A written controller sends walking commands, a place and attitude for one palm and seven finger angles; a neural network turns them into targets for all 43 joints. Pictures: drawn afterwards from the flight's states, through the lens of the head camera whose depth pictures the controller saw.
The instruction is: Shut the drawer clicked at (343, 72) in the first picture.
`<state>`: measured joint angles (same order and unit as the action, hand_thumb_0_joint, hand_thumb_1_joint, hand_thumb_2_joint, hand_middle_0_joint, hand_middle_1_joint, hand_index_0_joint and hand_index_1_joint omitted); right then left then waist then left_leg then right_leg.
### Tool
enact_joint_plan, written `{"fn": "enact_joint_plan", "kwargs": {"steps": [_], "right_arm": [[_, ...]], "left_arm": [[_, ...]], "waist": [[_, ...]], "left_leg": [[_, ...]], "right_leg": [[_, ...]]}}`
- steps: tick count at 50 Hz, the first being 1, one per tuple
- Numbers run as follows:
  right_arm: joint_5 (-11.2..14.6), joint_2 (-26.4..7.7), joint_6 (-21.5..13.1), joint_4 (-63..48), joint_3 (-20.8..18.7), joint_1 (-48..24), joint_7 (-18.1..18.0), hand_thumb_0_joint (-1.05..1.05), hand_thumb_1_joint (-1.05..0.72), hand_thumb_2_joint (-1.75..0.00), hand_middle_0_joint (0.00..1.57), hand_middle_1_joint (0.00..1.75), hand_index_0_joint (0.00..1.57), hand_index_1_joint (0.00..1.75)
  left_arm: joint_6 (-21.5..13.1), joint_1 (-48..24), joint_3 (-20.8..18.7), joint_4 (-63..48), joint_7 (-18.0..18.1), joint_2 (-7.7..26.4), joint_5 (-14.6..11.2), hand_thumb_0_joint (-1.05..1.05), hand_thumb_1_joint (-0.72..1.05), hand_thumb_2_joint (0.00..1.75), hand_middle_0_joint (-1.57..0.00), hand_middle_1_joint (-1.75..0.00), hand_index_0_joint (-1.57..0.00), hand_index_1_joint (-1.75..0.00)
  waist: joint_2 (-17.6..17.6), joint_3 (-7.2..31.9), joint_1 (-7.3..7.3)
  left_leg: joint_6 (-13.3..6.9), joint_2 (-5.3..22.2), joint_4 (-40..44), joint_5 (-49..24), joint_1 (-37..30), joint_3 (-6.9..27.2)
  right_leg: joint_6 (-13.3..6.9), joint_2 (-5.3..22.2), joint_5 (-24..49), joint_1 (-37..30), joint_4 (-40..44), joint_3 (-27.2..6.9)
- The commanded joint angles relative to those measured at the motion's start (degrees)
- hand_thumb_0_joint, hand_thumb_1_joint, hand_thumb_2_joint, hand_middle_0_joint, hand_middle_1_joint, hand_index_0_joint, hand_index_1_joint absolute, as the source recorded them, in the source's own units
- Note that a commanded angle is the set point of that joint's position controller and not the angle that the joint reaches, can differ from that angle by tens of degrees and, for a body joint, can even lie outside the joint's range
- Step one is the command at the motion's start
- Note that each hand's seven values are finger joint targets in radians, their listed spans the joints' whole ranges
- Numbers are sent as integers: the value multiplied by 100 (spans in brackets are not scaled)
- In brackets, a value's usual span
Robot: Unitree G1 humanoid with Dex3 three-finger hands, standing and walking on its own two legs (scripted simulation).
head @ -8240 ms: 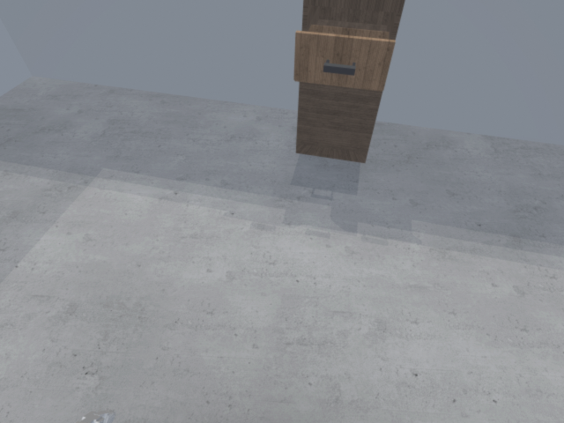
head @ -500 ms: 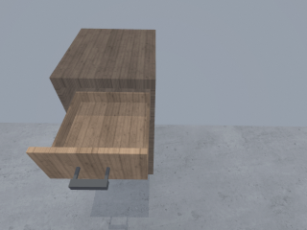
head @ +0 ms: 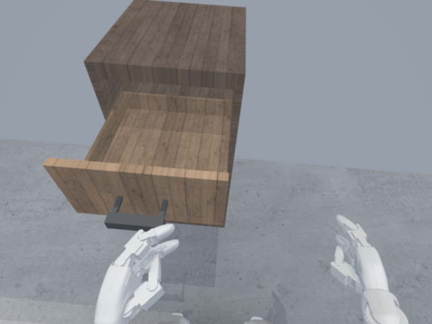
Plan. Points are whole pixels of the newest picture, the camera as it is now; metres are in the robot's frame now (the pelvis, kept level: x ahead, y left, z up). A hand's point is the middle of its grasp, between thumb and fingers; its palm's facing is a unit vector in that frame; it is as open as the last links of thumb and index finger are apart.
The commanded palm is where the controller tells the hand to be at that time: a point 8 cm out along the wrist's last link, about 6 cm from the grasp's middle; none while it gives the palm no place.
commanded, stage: raise the hand and make a fist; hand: left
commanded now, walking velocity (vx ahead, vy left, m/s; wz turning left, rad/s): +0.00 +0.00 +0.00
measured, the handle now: (138, 212) +0.33 +0.19 -0.01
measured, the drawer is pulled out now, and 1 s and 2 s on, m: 0.29 0.29 0.29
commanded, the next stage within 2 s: bring the fist close to the handle in 1.50 s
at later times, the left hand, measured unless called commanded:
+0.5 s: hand (134, 291) +0.17 +0.14 +0.06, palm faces +0.04 -1.00 -0.02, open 3.6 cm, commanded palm +0.12 +0.19 +0.06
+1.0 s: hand (129, 292) +0.16 +0.14 +0.09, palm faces +0.02 -1.00 -0.02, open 3.2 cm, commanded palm +0.11 +0.20 +0.09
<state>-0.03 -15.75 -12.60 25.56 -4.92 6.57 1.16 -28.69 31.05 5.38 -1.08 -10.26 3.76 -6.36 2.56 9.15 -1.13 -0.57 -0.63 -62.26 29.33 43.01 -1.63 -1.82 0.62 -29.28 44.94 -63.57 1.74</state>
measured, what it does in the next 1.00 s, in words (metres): stands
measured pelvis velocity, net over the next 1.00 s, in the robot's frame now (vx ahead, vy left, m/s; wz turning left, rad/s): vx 0.02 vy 0.00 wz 0.03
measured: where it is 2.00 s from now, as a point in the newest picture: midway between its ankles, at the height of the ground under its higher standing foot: outside the picture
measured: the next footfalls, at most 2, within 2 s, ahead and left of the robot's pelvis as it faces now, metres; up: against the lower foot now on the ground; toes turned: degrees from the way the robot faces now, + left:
none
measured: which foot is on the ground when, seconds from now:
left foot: down 0.00-1.00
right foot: down 0.00-1.00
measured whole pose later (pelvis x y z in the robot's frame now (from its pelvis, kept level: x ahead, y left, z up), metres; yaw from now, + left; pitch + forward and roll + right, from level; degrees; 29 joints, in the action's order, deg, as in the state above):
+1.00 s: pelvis +0.02 +0.00 +0.00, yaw +2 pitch +12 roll -2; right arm 1.3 -10.8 -7.0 22.2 1.0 12.3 -1.4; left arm -20.3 45.3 3.5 -22.1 -7.8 9.2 -9.0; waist -2.4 9.3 -1.6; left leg -0.5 0.1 -63.1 31.3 43.9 2.1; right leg -1.8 -0.2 -29.5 42.9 -60.4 5.4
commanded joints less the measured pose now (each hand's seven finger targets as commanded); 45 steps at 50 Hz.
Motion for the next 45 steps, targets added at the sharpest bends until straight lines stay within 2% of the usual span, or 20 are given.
{"fn": "enact_joint_plan", "kwargs": {"steps": [1,2,3,5,8,10,12,13,14,16,18,20,22,23,25,27,31,38,43,45], "right_arm": [[31,-272,76,-1148,29,-65,-68,0,-90,-90,20,30,20,30],[0,-233,99,-1138,56,111,-91,0,-90,-90,20,30,20,30],[-12,-271,93,-1087,85,242,-111,0,-90,-90,20,30,20,30],[-28,-291,-14,-977,170,261,-135,0,-90,-90,20,30,20,30],[9,-387,-195,-863,248,245,-177,0,-90,-90,20,30,20,30],[67,-397,-183,-875,236,257,-230,0,-90,-90,20,30,20,30],[134,-360,-119,-969,231,162,-280,0,-90,-90,20,30,20,30],[163,-318,-50,-962,219,31,-305,0,-90,-90,20,30,20,30],[177,-267,21,-1032,251,60,-307,0,-90,-90,20,30,20,30],[188,-153,82,-1060,243,-8,-342,0,-90,-90,20,30,20,30],[170,-97,113,-995,239,-17,-377,0,-90,-90,20,30,20,30],[142,-80,65,-974,223,69,-344,0,-90,-90,20,30,20,30],[116,-127,-24,-933,215,118,-309,0,-90,-90,20,30,20,30],[113,-167,-47,-920,209,96,-312,0,-90,-90,20,30,20,30],[112,-222,-86,-891,181,186,-310,0,-90,-90,20,30,20,30],[131,-244,-108,-909,155,222,-307,0,-90,-90,20,30,20,30],[152,-253,1,-1056,120,263,-318,0,-90,-90,20,30,20,30],[153,-209,199,-1147,154,307,-338,0,-90,-90,20,30,20,30],[172,-211,243,-1193,205,244,-338,0,-90,-90,20,30,20,30],[183,-204,238,-1249,241,277,-317,0,-90,-90,20,30,20,30]], "left_arm": [[-191,270,-631,-2340,538,711,-109,0,90,90,-62,-75,-62,-75],[-284,307,-552,-2656,587,669,-119,0,90,90,-64,-78,-64,-78],[-421,-88,-501,-3109,610,733,-139,0,90,90,-66,-80,-66,-80],[-606,-285,-112,-3106,438,527,-197,0,90,90,-70,-84,-70,-84],[-496,-143,227,-2667,21,383,-244,0,90,90,-76,-91,-76,-91],[-116,233,-1,-2319,-183,622,-311,0,90,90,-80,-95,-80,-95],[338,525,-204,-2292,-230,787,-325,0,90,90,-84,-99,-84,-99],[600,815,-504,-2048,-163,977,-303,0,90,90,-86,-101,-86,-101],[763,868,-574,-2228,-90,943,-337,0,90,90,-88,-104,-88,-104],[903,903,-742,-2503,126,909,-415,0,90,90,-92,-108,-92,-108],[833,1009,-943,-2597,383,968,-454,0,90,90,-96,-112,-96,-112],[566,1185,-682,-2834,501,722,-424,0,90,90,-100,-117,-100,-117],[270,1172,-491,-2958,533,695,-400,0,90,90,-104,-121,-104,-121],[163,1113,-456,-2943,540,736,-365,0,90,90,-106,-123,-106,-123],[-14,1168,-396,-2815,478,733,-335,0,90,90,-110,-127,-110,-127],[-76,1329,-378,-2785,399,751,-334,0,90,90,-114,-132,-114,-132],[42,1633,-426,-3021,383,816,-332,0,90,90,-122,-140,-122,-140],[246,1702,-456,-3144,513,851,-277,0,90,90,-136,-156,-136,-156],[369,1687,-423,-3111,350,884,-286,0,90,90,-140,-160,-140,-160],[417,1739,-363,-3239,280,831,-328,0,90,90,-140,-160,-140,-160]], "waist": [[-719,830,-167],[-827,989,-64],[-741,1160,128],[-720,997,365],[-463,718,521],[-149,810,394],[-57,1047,217],[-70,1024,64],[-92,1130,0],[78,1175,-87],[152,1040,-131],[-105,930,-71],[-174,764,42],[-24,685,115],[-49,609,186],[-201,632,154],[-272,826,83],[-230,660,107],[-200,414,155],[-364,472,135]], "left_leg": [[-92,-114,551,-1140,95,142],[-105,-46,463,-1422,-84,199],[-125,3,311,-1578,-182,275],[-164,52,122,-1440,-92,394],[-193,103,75,-995,172,509],[-160,65,141,-640,478,493],[-157,10,233,-651,551,440],[-141,-2,294,-693,569,414],[-133,-27,392,-734,536,389],[-133,-21,491,-888,473,361],[-128,5,537,-997,484,373],[-128,15,577,-1083,344,336],[-136,25,578,-968,335,349],[-154,32,528,-892,404,363],[-147,23,473,-725,455,340],[-137,11,495,-700,430,321],[-153,5,616,-966,196,300],[-158,42,749,-1303,-56,331],[-160,54,814,-1241,-131,353],[-153,41,858,-1288,-216,356]], "right_leg": [[-126,-83,1258,-431,688,-150],[-112,-107,1501,-353,615,-68],[-78,-148,1620,-189,538,-60],[-40,-152,1453,119,570,-45],[-21,-166,931,340,684,1],[10,-133,503,54,845,-66],[30,-74,378,-328,966,-174],[17,-80,367,-479,1015,-199],[23,-53,370,-653,1037,-175],[46,-35,544,-893,1064,-154],[33,-58,658,-971,1088,-122],[28,-60,792,-815,1055,-46],[31,-59,628,-599,1055,-2],[40,-48,499,-521,1102,-49],[44,-31,248,-386,1148,-122],[28,-15,210,-417,1152,-142],[21,-41,677,-645,1096,-42],[35,-105,1208,-790,1133,84],[47,-105,1205,-815,1275,67],[43,-104,1250,-854,1260,113]]}}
